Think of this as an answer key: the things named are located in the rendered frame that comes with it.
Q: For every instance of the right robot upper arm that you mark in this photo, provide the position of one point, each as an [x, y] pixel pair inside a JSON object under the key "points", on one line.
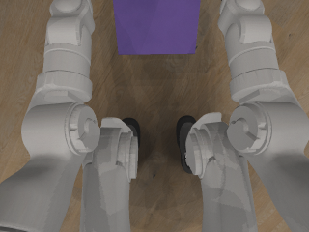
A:
{"points": [[272, 135]]}

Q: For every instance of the left robot upper arm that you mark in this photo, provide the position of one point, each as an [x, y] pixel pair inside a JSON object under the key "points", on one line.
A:
{"points": [[58, 137]]}

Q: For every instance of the left robot shin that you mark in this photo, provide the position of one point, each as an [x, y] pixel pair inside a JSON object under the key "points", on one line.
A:
{"points": [[107, 122]]}

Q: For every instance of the carton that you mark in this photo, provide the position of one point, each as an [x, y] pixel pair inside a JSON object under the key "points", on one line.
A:
{"points": [[156, 27]]}

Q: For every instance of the right robot foot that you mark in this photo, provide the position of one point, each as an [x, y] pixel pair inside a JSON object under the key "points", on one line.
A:
{"points": [[183, 127]]}

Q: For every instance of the right robot forearm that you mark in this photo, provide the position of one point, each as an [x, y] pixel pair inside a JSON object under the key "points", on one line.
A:
{"points": [[251, 54]]}

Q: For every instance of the left robot forearm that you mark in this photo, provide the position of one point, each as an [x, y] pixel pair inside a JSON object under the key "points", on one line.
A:
{"points": [[67, 55]]}

